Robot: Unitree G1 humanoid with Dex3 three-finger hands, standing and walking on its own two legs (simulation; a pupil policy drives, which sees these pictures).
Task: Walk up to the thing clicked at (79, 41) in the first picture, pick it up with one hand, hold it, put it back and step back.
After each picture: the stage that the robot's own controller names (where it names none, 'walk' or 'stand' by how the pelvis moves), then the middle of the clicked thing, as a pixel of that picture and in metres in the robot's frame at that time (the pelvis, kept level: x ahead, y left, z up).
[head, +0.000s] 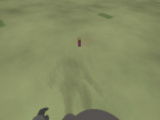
stand; (79, 42) +1.66 +0.25 -0.66
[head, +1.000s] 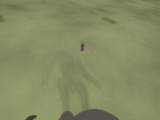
walk; (82, 46) +1.54 +0.12 -0.64
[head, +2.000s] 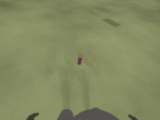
walk; (79, 59) +1.04 +0.11 -0.64
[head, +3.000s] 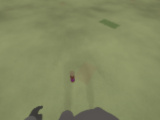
walk; (72, 77) +0.65 +0.21 -0.63
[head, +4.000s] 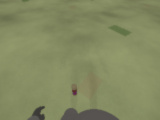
walk; (74, 90) +0.47 +0.18 -0.63
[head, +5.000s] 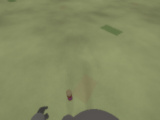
stand; (69, 95) +0.39 +0.21 -0.65
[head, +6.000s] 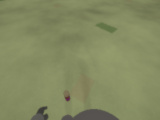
stand; (67, 96) +0.36 +0.23 -0.65
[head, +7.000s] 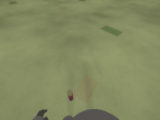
stand; (70, 95) +0.40 +0.20 -0.66
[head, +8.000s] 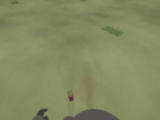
stand; (70, 96) +0.39 +0.20 -0.66
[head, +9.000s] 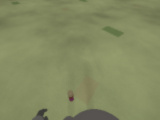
go down; (70, 96) +0.40 +0.20 -0.66
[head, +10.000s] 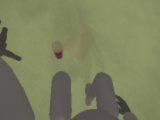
go down; (58, 51) +0.50 +0.20 -0.27
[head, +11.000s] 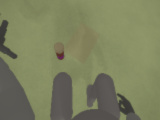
approach; (60, 52) +0.49 +0.20 -0.27
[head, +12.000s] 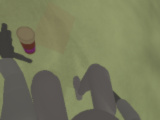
close in; (28, 43) +0.48 +0.26 -0.17
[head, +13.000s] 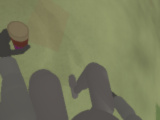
close; (20, 40) +0.48 +0.27 -0.17
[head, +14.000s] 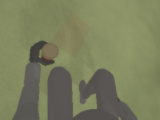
lift; (48, 54) +0.38 +0.24 -0.12
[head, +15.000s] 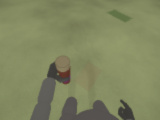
lift; (64, 72) +0.32 +0.16 +0.05
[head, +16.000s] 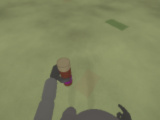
hold; (66, 74) +0.32 +0.15 +0.04
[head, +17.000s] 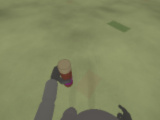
hold; (66, 75) +0.31 +0.15 +0.04
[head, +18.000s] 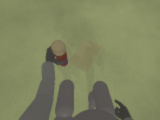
crouch; (61, 55) +0.43 +0.17 -0.03
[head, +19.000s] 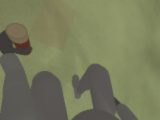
lower; (22, 43) +0.46 +0.27 -0.18
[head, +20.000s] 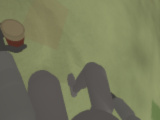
lower; (15, 40) +0.47 +0.28 -0.18
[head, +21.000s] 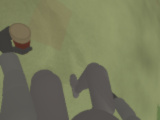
lower; (22, 42) +0.46 +0.27 -0.17
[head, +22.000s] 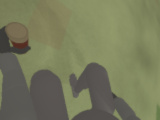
lower; (20, 42) +0.46 +0.27 -0.17
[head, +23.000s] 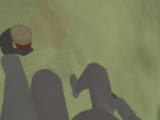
loosen; (23, 43) +0.46 +0.26 -0.17
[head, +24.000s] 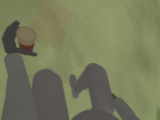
withdraw; (26, 44) +0.46 +0.25 -0.18
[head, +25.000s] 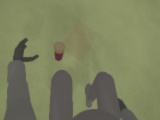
stand; (59, 53) +0.47 +0.21 -0.22
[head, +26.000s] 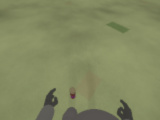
stand; (72, 93) +0.40 +0.15 -0.58
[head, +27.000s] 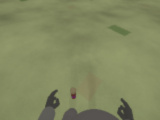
stand; (73, 93) +0.42 +0.15 -0.60
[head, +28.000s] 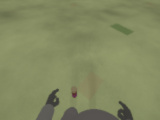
stand; (74, 92) +0.42 +0.15 -0.61
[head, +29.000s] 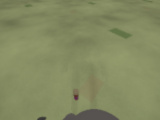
stand; (76, 94) +0.44 +0.15 -0.65
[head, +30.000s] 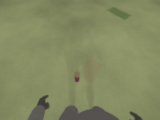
walk; (77, 77) +0.53 +0.12 -0.63
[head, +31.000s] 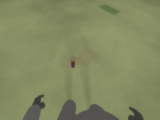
walk; (72, 62) +0.77 +0.21 -0.63
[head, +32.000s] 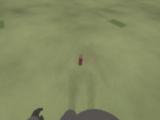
stand; (80, 60) +1.05 +0.16 -0.64
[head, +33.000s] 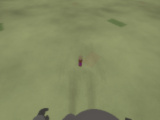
stand; (80, 61) +1.03 +0.16 -0.66
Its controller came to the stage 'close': yes
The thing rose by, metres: 0.69
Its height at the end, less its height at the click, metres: +0.00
